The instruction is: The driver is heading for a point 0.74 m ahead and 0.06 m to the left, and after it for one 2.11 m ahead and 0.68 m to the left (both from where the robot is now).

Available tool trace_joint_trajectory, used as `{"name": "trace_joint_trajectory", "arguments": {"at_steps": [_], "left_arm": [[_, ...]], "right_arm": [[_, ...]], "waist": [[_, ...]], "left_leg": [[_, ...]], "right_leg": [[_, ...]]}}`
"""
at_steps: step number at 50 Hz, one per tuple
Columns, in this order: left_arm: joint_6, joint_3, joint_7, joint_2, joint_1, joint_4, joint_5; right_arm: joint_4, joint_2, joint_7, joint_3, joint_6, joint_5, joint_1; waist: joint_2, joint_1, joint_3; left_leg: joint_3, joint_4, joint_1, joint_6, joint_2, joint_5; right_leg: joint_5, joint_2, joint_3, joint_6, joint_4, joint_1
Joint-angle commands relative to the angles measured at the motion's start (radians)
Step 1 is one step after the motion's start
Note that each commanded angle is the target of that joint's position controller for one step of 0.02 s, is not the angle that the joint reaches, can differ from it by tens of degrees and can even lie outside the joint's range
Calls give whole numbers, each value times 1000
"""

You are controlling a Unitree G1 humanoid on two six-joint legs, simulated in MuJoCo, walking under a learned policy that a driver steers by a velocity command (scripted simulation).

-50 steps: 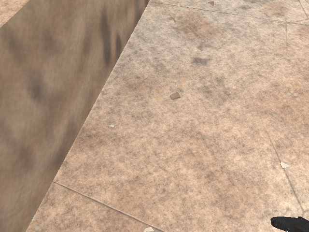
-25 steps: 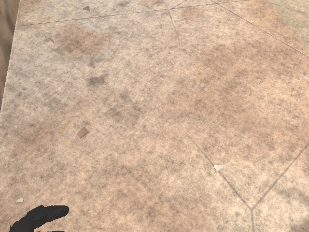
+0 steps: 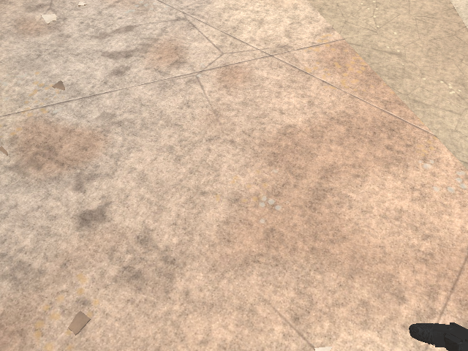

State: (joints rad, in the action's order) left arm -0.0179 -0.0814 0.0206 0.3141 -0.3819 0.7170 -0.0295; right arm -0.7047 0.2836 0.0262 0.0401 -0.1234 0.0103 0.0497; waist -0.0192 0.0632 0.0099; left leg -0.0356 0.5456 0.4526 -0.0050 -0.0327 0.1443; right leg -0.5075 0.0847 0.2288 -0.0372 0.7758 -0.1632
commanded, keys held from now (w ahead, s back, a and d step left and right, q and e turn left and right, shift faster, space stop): w+e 0.04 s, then w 0.54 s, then w+q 0.40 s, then q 0.02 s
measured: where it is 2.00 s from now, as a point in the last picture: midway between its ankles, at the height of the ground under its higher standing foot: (277, 263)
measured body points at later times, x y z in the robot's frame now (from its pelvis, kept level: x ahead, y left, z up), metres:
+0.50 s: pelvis +0.26 -0.05 +0.00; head +0.29 -0.07 +0.45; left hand +0.53 +0.15 -0.06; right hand +0.20 -0.33 -0.14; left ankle +0.11 +0.12 -0.69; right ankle +0.35 -0.16 -0.72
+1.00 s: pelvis +0.54 -0.06 +0.00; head +0.57 -0.06 +0.44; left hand +0.55 +0.22 -0.13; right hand +0.76 -0.29 -0.10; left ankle +0.67 +0.03 -0.72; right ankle +0.35 -0.17 -0.72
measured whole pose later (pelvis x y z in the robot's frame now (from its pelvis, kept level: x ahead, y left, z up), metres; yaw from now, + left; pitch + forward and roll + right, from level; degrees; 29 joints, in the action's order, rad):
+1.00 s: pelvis +0.54 -0.06 +0.00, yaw +2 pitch +2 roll -2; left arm -0.04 -0.06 0.02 0.28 -0.35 0.85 0.00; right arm -0.73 0.27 0.07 0.03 -0.05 -0.02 0.07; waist 0.03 0.06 0.02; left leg 0.05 0.56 0.53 0.09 0.01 0.07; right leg -0.46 0.00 -0.20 0.01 0.35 0.11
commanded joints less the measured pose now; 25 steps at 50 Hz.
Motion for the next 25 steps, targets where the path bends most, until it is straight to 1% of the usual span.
{"name": "trace_joint_trajectory", "arguments": {"at_steps": [1, 2, 3, 4, 5, 6, 7, 9, 11, 14, 16, 17, 18, 19, 20, 21, 22, 23, 24, 25], "left_arm": [[-23, -11, 2, 127, -26, -95, -20], [-16, -16, 3, 143, 60, -108, -9], [-15, -14, 2, 124, 96, -113, 6], [-15, -13, -3, 98, 101, -114, 10], [-14, -9, -8, 74, 88, -109, 5], [-13, -5, -11, 53, 79, -103, 2], [-13, 0, -13, 35, 92, -110, 4], [-17, 10, -16, 19, 144, -131, 15], [-23, 18, -24, 12, 184, -136, 23], [-39, 31, -41, -8, 287, -158, 20], [-42, 31, -49, -3, 343, -175, 13], [-43, 29, -52, 5, 362, -183, 10], [-45, 25, -53, 15, 376, -192, 9], [-46, 22, -55, 25, 382, -196, 9], [-47, 17, -56, 36, 368, -195, 11], [-46, 4, -54, 60, 311, -180, 14], [-43, -19, -47, 95, 183, -138, 20], [-36, -43, -36, 145, 14, -93, 22], [-28, -59, -26, 249, -88, -78, 39], [-31, -45, -32, 204, -101, -75, 26]], "right_arm": [[-3, 175, -9, 62, 9, -14, 272], [7, 143, -15, 51, 18, -6, 219], [0, 117, -16, 40, 22, 2, 188], [-12, 96, -18, 32, 20, 8, 175], [-22, 86, -19, 28, 17, 11, 173], [-33, 82, -18, 28, 13, 6, 178], [-47, 93, -17, 31, 9, 0, 193], [-67, 123, -17, 38, 5, -11, 202], [-80, 140, -18, 41, 10, -17, 199], [-109, 163, -20, 41, 21, -29, 238], [-134, 179, -20, 42, 28, -35, 283], [-146, 186, -19, 44, 33, -38, 299], [-156, 198, -18, 47, 41, -45, 307], [-165, 204, -19, 49, 47, -48, 311], [-172, 210, -20, 51, 54, -50, 310], [-174, 217, -22, 52, 57, -51, 298], [-177, 206, -24, 47, 60, -51, 292], [-166, 170, -26, 30, 58, -35, 289], [-123, 67, -19, -5, 46, -5, 359], [-136, 88, -14, -4, 24, -16, 364]], "waist": [[222, -143, -185], [148, -144, -87], [107, -129, -25], [122, -107, 1], [139, -93, 8], [144, -87, 5], [132, -85, 7], [107, -84, 20], [94, -90, 23], [91, -126, 41], [95, -146, 52], [99, -146, 59], [106, -143, 68], [109, -135, 71], [115, -117, 61], [122, -76, 23], [107, -7, -59], [73, 67, -175], [-170, 47, -310], [-224, 48, -400]], "left_leg": [[-709, -279, -693, 224, 433, 500], [-543, -280, -570, 185, 392, 387], [-427, -297, -461, 176, 342, 254], [-349, -315, -396, 171, 306, 163], [-287, -336, -355, 167, 278, 107], [-243, -351, -341, 176, 266, 62], [-215, -369, -333, 193, 266, 26], [-176, -398, -345, 223, 284, -45], [-116, -407, -358, 219, 276, -117], [-35, -409, -345, 197, 251, -159], [-25, -406, -367, 189, 266, -158], [-27, -401, -391, 185, 280, -165], [-30, -392, -420, 179, 294, -184], [-29, -375, -449, 172, 307, -218], [-23, -343, -471, 164, 313, -294], [6, -272, -475, 145, 299, -435], [52, -118, -443, 120, 258, -573], [90, 109, -300, 83, 211, -478], [122, 517, 92, 14, 63, 7], [-33, 698, 232, 14, 12, 432]], "right_leg": [[-11, -62, -29, 24, 522, -630], [68, -96, -73, 26, 521, -624], [131, -121, -80, 26, 476, -592], [170, -144, -77, 22, 428, -554], [188, -154, -87, 20, 394, -511], [195, -153, -101, 20, 365, -495], [204, -151, -110, 18, 328, -496], [264, -158, -118, 27, 219, -530], [366, -173, -145, 39, 96, -525], [493, -163, -203, 41, -80, -452], [513, -149, -222, 34, -147, -417], [503, -145, -221, 26, -173, -411], [479, -142, -220, 14, -198, -411], [448, -135, -226, 1, -221, -401], [420, -123, -237, -14, -243, -363], [419, -101, -255, -34, -272, -259], [433, -72, -282, -60, -299, -69], [439, -133, -217, -94, -268, 199], [317, -398, 224, -232, -312, 555], [194, -480, 521, -300, -461, 575]]}}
